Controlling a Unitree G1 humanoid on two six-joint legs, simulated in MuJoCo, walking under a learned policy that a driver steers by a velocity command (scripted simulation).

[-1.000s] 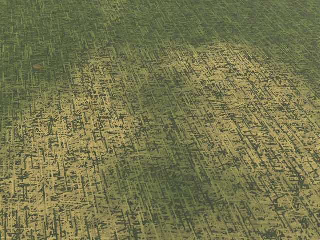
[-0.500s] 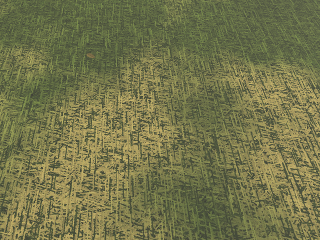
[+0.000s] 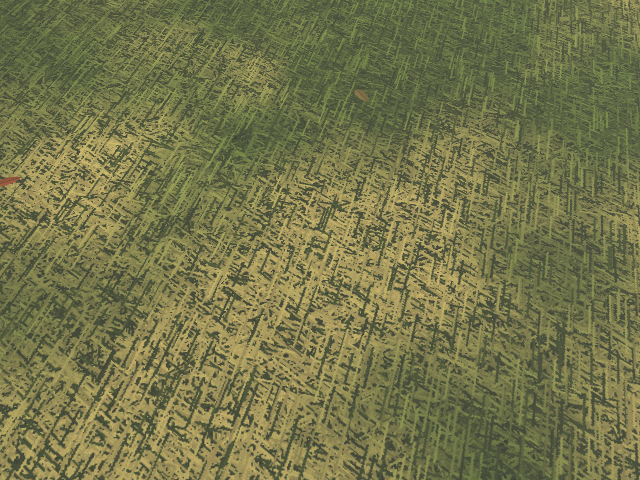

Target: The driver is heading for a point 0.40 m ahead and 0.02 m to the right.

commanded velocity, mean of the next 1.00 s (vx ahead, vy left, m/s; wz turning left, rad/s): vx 0.00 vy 0.00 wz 0.21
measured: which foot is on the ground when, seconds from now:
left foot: down 0.00-1.00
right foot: up 0.00-0.36, down 0.38-1.00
